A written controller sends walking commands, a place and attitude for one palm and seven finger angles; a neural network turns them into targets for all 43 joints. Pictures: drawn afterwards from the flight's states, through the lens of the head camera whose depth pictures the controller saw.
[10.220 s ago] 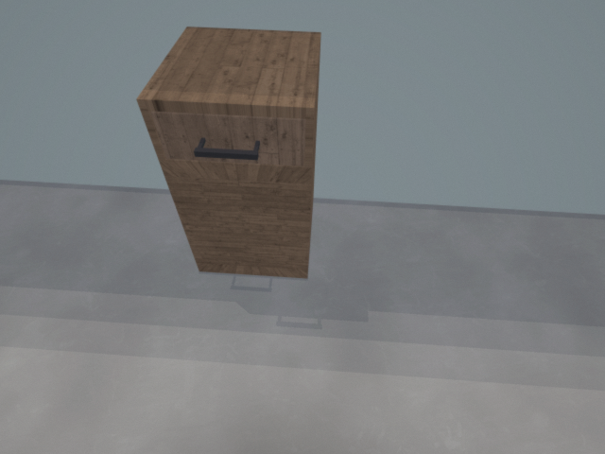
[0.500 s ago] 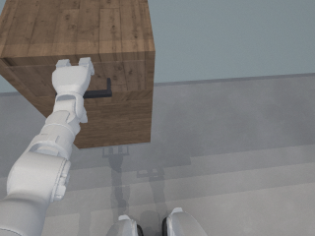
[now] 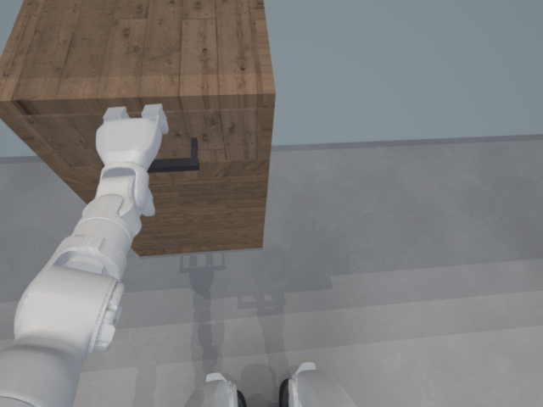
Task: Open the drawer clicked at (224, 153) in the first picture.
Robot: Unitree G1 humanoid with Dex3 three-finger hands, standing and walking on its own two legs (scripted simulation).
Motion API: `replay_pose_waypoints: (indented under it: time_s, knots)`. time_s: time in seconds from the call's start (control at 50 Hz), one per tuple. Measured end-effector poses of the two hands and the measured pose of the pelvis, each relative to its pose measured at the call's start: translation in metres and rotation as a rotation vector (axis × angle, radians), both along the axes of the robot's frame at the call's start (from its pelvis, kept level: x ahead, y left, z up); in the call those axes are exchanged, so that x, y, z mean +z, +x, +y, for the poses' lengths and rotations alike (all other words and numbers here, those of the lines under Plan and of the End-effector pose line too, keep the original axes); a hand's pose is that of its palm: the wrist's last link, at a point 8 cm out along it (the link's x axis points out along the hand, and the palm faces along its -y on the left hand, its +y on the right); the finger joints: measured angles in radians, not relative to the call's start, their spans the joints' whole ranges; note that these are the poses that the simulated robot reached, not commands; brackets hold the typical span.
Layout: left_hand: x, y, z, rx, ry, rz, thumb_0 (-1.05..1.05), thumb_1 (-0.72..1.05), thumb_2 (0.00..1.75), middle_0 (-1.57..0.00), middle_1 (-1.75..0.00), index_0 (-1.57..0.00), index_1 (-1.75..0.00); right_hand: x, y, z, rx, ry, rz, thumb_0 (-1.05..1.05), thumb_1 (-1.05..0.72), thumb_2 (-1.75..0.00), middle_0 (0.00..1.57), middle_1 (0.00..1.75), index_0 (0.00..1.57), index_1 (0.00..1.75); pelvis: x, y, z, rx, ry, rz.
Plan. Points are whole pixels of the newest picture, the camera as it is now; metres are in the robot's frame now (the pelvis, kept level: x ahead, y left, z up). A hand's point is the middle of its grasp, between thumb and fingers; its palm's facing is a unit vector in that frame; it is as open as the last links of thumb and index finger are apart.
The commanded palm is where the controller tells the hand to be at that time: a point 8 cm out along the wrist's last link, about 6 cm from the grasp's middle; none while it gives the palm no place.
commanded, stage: move the hooked fingers above the handle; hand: left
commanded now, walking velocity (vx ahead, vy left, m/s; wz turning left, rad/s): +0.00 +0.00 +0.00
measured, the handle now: (152, 156) +0.54 +0.17 -0.06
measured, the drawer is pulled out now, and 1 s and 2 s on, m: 0.00 0.00 0.00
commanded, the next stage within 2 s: lower the fingers behind the handle in 0.02 s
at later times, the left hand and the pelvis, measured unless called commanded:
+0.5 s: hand (144, 175) +0.49 +0.17 -0.03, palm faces -0.08 -0.04 -1.00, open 13.8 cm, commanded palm +0.48 +0.17 +0.02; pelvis +0.00 -0.01 -0.01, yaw +0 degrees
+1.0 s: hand (148, 182) +0.49 +0.18 -0.07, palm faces -0.10 -0.03 -0.99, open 13.8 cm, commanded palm +0.49 +0.17 -0.01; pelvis -0.01 -0.01 -0.03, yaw -1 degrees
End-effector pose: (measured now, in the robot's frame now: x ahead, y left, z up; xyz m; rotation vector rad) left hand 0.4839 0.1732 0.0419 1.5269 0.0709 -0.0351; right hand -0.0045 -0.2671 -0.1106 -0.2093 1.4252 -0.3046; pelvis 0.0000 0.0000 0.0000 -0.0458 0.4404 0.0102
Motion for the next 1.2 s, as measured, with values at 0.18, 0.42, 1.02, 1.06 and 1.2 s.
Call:
replay_pose_waypoints:
  time_s: [0.18,0.42,1.02,1.06,1.2]
  knots:
    - [0.004,-0.003,-0.006,0.000,0.003,0.011,0.00,-0.49,0.30,-0.32,-1.20,-0.32,-1.21,0.001,0.005,0.002,-0.007,0.022,-0.002,0.00,-0.91,-0.90,0.20,0.30,0.20,0.30,0.006,0.005,-0.004,-0.005,0.006,-0.016]
    - [-0.013,-0.010,-0.001,-0.010,-0.001,0.032,0.00,-0.49,0.30,-0.32,-1.20,-0.32,-1.20,-0.006,0.004,-0.005,0.000,0.015,-0.001,0.00,-0.91,-0.90,0.20,0.30,0.20,0.30,-0.001,0.004,-0.009,-0.010,0.013,0.003]
    - [-0.057,-0.005,0.005,0.009,0.011,0.033,0.00,-0.49,0.30,-0.32,-1.20,-0.32,-1.20,-0.034,-0.025,-0.004,-0.001,0.005,0.037,0.00,-0.91,-0.90,0.20,0.30,0.20,0.30,-0.034,-0.015,-0.008,-0.012,-0.001,0.080]
    - [-0.061,-0.005,0.006,0.007,0.008,0.032,0.00,-0.49,0.30,-0.32,-1.20,-0.32,-1.20,-0.036,-0.027,-0.003,-0.001,0.005,0.045,0.00,-0.91,-0.90,0.20,0.30,0.20,0.30,-0.036,-0.015,-0.007,-0.012,-0.002,0.086]
    - [-0.070,-0.007,0.010,0.001,0.003,0.015,0.00,-0.49,0.30,-0.32,-1.20,-0.32,-1.20,-0.041,-0.029,-0.002,0.002,0.003,0.057,0.00,-0.91,-0.90,0.20,0.30,0.20,0.30,-0.043,-0.017,-0.006,-0.009,-0.009,0.100]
